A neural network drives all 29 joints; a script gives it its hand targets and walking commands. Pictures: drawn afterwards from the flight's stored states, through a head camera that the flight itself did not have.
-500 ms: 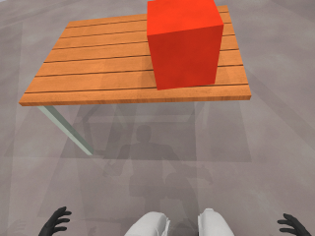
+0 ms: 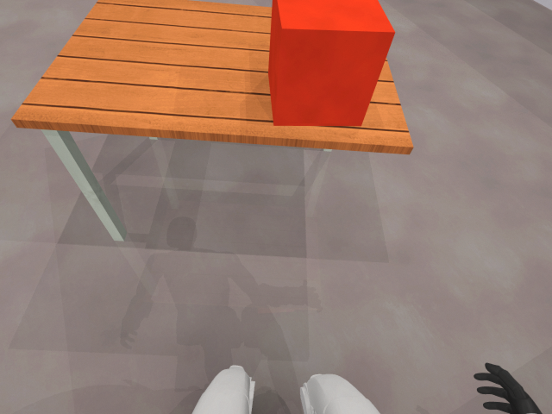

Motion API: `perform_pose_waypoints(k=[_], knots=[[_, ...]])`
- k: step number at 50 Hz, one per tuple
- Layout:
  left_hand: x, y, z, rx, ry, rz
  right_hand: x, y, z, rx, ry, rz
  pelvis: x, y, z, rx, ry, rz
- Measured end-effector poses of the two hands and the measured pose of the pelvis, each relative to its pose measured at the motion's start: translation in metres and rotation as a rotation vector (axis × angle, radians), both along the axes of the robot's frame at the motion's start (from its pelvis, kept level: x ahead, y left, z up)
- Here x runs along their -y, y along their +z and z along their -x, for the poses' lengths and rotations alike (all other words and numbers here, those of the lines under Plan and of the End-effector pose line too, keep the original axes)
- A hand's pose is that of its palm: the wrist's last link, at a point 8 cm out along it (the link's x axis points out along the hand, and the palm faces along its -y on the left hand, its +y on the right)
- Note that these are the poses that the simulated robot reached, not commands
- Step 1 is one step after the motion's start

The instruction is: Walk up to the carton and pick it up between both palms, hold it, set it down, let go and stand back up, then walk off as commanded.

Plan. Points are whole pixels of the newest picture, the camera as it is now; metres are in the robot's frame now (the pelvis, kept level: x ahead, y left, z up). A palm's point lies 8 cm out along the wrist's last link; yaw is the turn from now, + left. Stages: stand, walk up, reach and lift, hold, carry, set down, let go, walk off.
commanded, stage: walk off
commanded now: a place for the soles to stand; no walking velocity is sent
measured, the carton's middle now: (319, 56) +0.88 -0.05 +0.02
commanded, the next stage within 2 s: stand in 0.96 s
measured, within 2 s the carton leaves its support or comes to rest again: neither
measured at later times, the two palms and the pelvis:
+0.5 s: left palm out of the picture +0.00 +0.31 -0.08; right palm out of the picture +0.05 -0.33 -0.13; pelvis -0.08 -0.02 -0.01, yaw +2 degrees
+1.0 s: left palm out of the picture +0.00 +0.30 -0.11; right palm out of the picture +0.05 -0.33 -0.10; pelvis -0.09 -0.02 -0.01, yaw +0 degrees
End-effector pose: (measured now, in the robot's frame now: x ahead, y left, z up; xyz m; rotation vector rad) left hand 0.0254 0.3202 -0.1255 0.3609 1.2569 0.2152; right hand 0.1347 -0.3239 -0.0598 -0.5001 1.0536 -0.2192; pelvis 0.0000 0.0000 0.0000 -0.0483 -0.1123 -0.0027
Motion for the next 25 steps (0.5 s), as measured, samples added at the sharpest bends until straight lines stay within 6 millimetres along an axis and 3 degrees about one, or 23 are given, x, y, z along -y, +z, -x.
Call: perform_pose_waypoints(k=[5,11,19,25], knots=[[0.011,0.008,0.018,0.011,-0.01,-0.025,0.013,-0.012,0.018,0.031,-0.007,-0.038,0.015,-0.004,0.02,0.025,-0.013,-0.018],[0.028,0.022,0.043,0.034,-0.001,-0.078,0.027,-0.041,0.045,0.027,-0.018,-0.101,0.036,-0.011,0.045,0.064,-0.011,-0.06],[0.019,0.056,0.025,0.126,-0.025,-0.159,0.014,-0.072,0.077,-0.067,0.004,-0.173,0.035,-0.007,0.069,-0.001,0.015,-0.078],[0.009,0.047,0.029,0.116,-0.024,-0.136,0.002,-0.074,0.084,-0.103,0.029,-0.156,0.024,-0.009,0.076,-0.051,0.034,-0.056]])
